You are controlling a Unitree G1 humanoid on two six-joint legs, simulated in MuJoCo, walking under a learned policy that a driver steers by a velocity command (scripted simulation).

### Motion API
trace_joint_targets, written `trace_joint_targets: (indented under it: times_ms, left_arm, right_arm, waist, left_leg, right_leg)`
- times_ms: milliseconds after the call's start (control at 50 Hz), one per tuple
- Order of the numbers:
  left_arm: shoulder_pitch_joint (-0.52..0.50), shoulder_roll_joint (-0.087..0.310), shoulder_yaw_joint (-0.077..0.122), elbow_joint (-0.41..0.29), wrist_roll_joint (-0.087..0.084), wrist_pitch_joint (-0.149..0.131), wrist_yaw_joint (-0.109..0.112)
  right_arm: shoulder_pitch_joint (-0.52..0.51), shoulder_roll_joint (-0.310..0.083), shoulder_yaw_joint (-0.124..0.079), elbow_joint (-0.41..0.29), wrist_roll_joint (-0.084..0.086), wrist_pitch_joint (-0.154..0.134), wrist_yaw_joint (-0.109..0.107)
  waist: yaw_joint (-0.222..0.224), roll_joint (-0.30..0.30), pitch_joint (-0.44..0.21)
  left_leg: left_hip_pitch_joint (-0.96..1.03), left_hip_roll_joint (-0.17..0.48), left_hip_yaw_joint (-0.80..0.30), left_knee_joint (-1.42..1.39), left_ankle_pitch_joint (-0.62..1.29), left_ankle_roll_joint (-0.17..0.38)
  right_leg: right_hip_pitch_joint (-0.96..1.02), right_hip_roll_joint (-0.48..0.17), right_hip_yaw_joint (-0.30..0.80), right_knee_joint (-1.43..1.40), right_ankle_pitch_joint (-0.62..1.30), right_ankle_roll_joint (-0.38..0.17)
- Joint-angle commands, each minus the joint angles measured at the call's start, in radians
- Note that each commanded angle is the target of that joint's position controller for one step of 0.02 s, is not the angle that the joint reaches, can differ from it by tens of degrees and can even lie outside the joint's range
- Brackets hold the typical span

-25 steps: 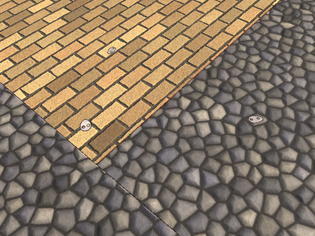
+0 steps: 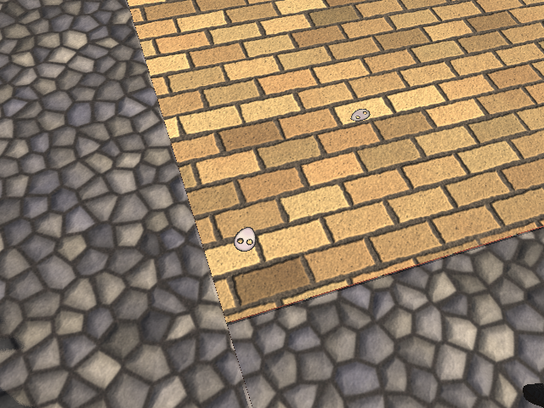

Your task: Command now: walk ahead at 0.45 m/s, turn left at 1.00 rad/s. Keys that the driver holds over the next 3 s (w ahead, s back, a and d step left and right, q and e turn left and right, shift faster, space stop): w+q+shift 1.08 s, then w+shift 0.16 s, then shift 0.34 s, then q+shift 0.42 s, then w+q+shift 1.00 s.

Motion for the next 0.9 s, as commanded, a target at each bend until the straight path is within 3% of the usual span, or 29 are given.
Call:
trace_joint_targets:
  times_ms: [20,100,120,140,180,200,220,240,260,280,320,340,380,420,460,500,540,560,580,600,620,640,660,680,700,740,780,840,900]
  left_arm:
    - [-0.083,0.195,0.063,-0.065,-0.027,-0.021,-0.001]
    - [-0.034,0.221,0.079,-0.034,-0.037,-0.020,-0.022]
    - [0.035,0.201,0.063,-0.021,0.025,0.000,-0.046]
    - [0.047,0.209,0.067,-0.013,0.029,0.015,-0.056]
    - [0.053,0.226,0.065,-0.014,0.023,0.042,-0.059]
    - [0.036,0.214,0.060,-0.018,0.014,0.051,-0.061]
    - [0.012,0.172,0.045,-0.029,0.017,0.056,-0.063]
    - [-0.045,0.058,0.005,-0.096,0.022,0.053,-0.065]
    - [-0.150,0.080,0.002,-0.190,0.054,0.041,-0.066]
    - [-0.186,0.117,0.006,-0.204,0.065,0.023,-0.066]
    - [-0.097,0.158,0.008,-0.152,0.054,-0.004,-0.070]
    - [-0.076,0.171,0.009,-0.137,0.057,-0.001,-0.072]
    - [-0.097,0.162,0.004,-0.135,0.048,0.017,-0.077]
    - [-0.149,0.132,-0.010,-0.148,0.032,0.025,-0.079]
    - [-0.194,0.102,-0.026,-0.163,0.016,0.023,-0.083]
    - [-0.197,0.102,-0.028,-0.173,0.004,0.020,-0.077]
    - [-0.068,0.137,-0.012,-0.137,0.000,0.016,-0.058]
    - [0.112,0.173,0.010,-0.085,-0.001,0.013,-0.040]
    - [0.347,0.215,0.034,-0.026,0.003,0.015,-0.015]
    - [0.565,0.297,0.057,0.011,0.033,0.006,0.011]
    - [0.460,0.361,0.057,-0.017,0.059,-0.001,0.004]
    - [0.219,0.245,0.039,-0.069,0.052,0.004,-0.003]
    - [0.128,0.166,0.023,-0.091,0.046,0.008,-0.007]
    - [0.132,0.132,0.017,-0.069,0.044,0.007,-0.012]
    - [0.156,0.118,0.011,-0.041,0.041,0.000,-0.010]
    - [0.212,0.089,0.002,0.023,0.027,-0.025,-0.018]
    - [0.255,0.067,-0.002,0.063,0.016,-0.046,-0.028]
    - [0.248,0.075,-0.005,0.082,0.022,-0.067,-0.032]
    - [0.308,0.095,-0.001,0.120,0.026,-0.073,-0.021]
  right_arm:
    - [0.108,-0.073,-0.024,-0.026,-0.001,0.000,0.022]
    - [0.005,-0.084,-0.030,-0.030,-0.001,-0.003,0.036]
    - [-0.031,-0.065,-0.005,-0.060,-0.100,0.018,0.083]
    - [-0.065,-0.061,-0.007,-0.064,-0.091,0.023,0.106]
    - [-0.030,-0.056,-0.006,-0.046,-0.072,0.012,0.112]
    - [0.067,-0.053,-0.009,-0.004,-0.072,0.002,0.100]
    - [0.306,-0.095,-0.031,0.093,-0.073,-0.013,0.072]
    - [0.403,-0.196,-0.046,0.118,-0.058,-0.024,0.052]
    - [0.350,-0.253,-0.051,0.055,-0.047,-0.041,0.039]
    - [0.335,-0.233,-0.048,0.061,-0.052,-0.052,0.027]
    - [0.309,-0.185,-0.032,0.067,-0.069,-0.068,0.015]
    - [0.284,-0.165,-0.021,0.066,-0.065,-0.078,0.013]
    - [0.267,-0.140,-0.011,0.077,-0.059,-0.100,0.015]
    - [0.254,-0.146,-0.017,0.091,-0.060,-0.115,0.018]
    - [0.239,-0.168,-0.029,0.102,-0.057,-0.125,0.019]
    - [0.246,-0.183,-0.036,0.120,-0.047,-0.135,0.020]
    - [0.212,-0.194,-0.040,0.123,-0.043,-0.138,0.022]
    - [0.183,-0.211,-0.045,0.123,-0.049,-0.136,0.025]
    - [0.141,-0.216,-0.046,0.122,-0.057,-0.136,0.031]
    - [0.123,-0.078,-0.008,0.095,-0.071,-0.148,0.026]
    - [0.185,0.053,0.033,0.026,-0.026,-0.150,0.029]
    - [0.212,-0.001,0.034,0.065,-0.040,-0.131,0.026]
    - [0.200,-0.053,0.022,0.088,-0.063,-0.114,0.034]
    - [0.171,-0.061,0.021,0.099,-0.074,-0.103,0.047]
    - [0.138,-0.053,0.021,0.093,-0.080,-0.093,0.064]
    - [0.065,-0.009,0.037,0.059,-0.081,-0.069,0.090]
    - [-0.004,0.012,0.047,0.036,-0.078,-0.057,0.098]
    - [-0.099,0.010,0.057,-0.012,-0.069,-0.056,0.107]
    - [-0.227,0.006,0.067,-0.041,-0.074,-0.058,0.127]
  waist:
    - [-0.055,-0.109,-0.236]
    - [-0.028,-0.068,-0.141]
    - [-0.018,-0.037,-0.167]
    - [-0.001,-0.073,-0.152]
    - [-0.022,-0.089,-0.108]
    - [-0.076,-0.043,-0.099]
    - [-0.183,0.114,-0.128]
    - [-0.201,0.366,-0.067]
    - [-0.191,0.318,-0.057]
    - [-0.185,0.183,-0.045]
    - [-0.114,0.100,-0.077]
    - [-0.088,0.087,-0.076]
    - [-0.067,0.063,-0.048]
    - [-0.058,0.032,-0.023]
    - [-0.063,0.052,-0.026]
    - [-0.065,0.076,-0.058]
    - [-0.004,0.081,-0.107]
    - [0.083,0.054,-0.192]
    - [0.214,-0.006,-0.303]
    - [0.276,-0.217,-0.427]
    - [0.141,-0.532,-0.426]
    - [0.032,-0.363,-0.289]
    - [0.002,-0.201,-0.224]
    - [-0.001,-0.103,-0.190]
    - [-0.004,-0.089,-0.163]
    - [-0.006,-0.107,-0.093]
    - [-0.005,-0.065,-0.061]
    - [-0.034,-0.055,-0.019]
    - [-0.010,-0.005,0.043]
  left_leg:
    - [0.173,0.053,-0.029,-0.095,0.103,0.055]
    - [0.079,0.059,0.022,-0.188,0.035,0.097]
    - [0.156,0.009,0.087,-0.278,0.016,0.120]
    - [0.202,-0.017,0.141,-0.308,-0.010,0.132]
    - [0.289,-0.057,0.188,-0.380,-0.034,0.159]
    - [0.404,-0.091,0.191,-0.442,-0.016,0.178]
    - [0.592,-0.126,0.091,-0.523,-0.108,0.220]
    - [0.715,0.077,-0.392,-0.688,-0.303,0.317]
    - [0.751,0.185,-0.812,-0.867,-0.335,0.401]
    - [0.776,0.227,-0.756,-0.869,-0.283,0.411]
    - [0.708,0.153,-0.577,-0.841,-0.192,0.383]
    - [0.654,0.115,-0.533,-0.862,-0.167,0.372]
    - [0.578,0.071,-0.475,-0.909,-0.075,0.370]
    - [0.519,0.021,-0.412,-0.921,0.031,0.365]
    - [0.466,-0.014,-0.363,-0.906,0.129,0.339]
    - [0.440,0.018,-0.383,-0.904,0.280,0.314]
    - [0.426,0.023,-0.386,-0.816,0.492,0.269]
    - [0.398,-0.010,-0.360,-0.627,0.647,0.243]
    - [0.293,-0.085,-0.307,-0.333,0.678,0.215]
    - [0.130,-0.184,-0.248,0.090,0.263,0.197]
    - [-0.092,-0.266,-0.233,0.324,-0.207,0.191]
    - [-0.151,-0.184,-0.192,0.402,-0.047,0.197]
    - [-0.130,-0.112,-0.143,0.366,0.046,0.191]
    - [-0.091,-0.068,-0.125,0.311,0.085,0.178]
    - [-0.073,-0.041,-0.123,0.280,0.091,0.166]
    - [-0.113,-0.002,-0.116,0.257,0.124,0.151]
    - [-0.186,0.002,-0.105,0.257,0.205,0.154]
    - [-0.202,-0.005,-0.063,0.129,0.326,0.156]
    - [-0.162,-0.032,0.071,-0.101,0.362,0.189]
  right_leg:
    - [0.063,-0.317,0.225,-0.278,-0.288,-0.163]
    - [0.211,-0.348,0.191,-0.305,-0.422,-0.134]
    - [0.189,-0.352,0.093,-0.258,-0.474,-0.066]
    - [0.171,-0.328,0.055,-0.242,-0.507,-0.040]
    - [0.131,-0.321,-0.001,-0.163,-0.540,-0.020]
    - [0.066,-0.287,-0.059,-0.026,-0.485,-0.007]
    - [-0.048,-0.206,-0.129,0.353,-0.255,0.012]
    - [-0.444,-0.084,-0.101,0.744,-0.494,0.059]
    - [-0.743,0.030,0.141,0.871,-0.522,0.094]
    - [-0.802,-0.036,0.223,0.888,-0.435,0.089]
    - [-0.664,-0.078,0.230,0.778,-0.301,0.085]
    - [-0.597,-0.081,0.230,0.725,-0.261,0.090]
    - [-0.526,-0.071,0.222,0.629,-0.186,0.110]
    - [-0.464,-0.049,0.208,0.489,-0.113,0.124]
    - [-0.340,-0.021,0.207,0.317,-0.018,0.123]
    - [-0.186,-0.002,0.203,0.232,0.060,0.099]
    - [0.020,0.021,0.203,0.203,0.040,0.072]
    - [0.215,0.051,0.186,0.220,-0.044,0.061]
    - [0.471,0.034,0.169,0.223,-0.120,0.054]
    - [0.661,-0.180,0.416,0.145,-0.536,0.055]
    - [0.621,-0.379,0.977,-0.213,-0.929,0.054]
    - [0.442,-0.402,1.076,-0.283,-0.956,0.004]
    - [0.341,-0.381,0.903,-0.219,-0.834,-0.032]
    - [0.261,-0.332,0.729,-0.197,-0.658,-0.043]
    - [0.208,-0.293,0.600,-0.198,-0.545,-0.038]
    - [0.164,-0.281,0.440,-0.233,-0.385,-0.028]
    - [0.190,-0.261,0.295,-0.246,-0.201,-0.010]
    - [0.168,-0.240,0.108,-0.279,-0.005,-0.005]
    - [0.214,-0.199,-0.033,-0.330,0.204,0.007]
